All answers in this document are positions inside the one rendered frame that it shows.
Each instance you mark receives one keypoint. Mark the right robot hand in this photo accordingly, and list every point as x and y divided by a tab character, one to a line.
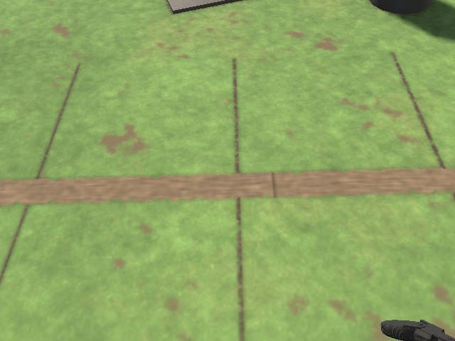
406	330

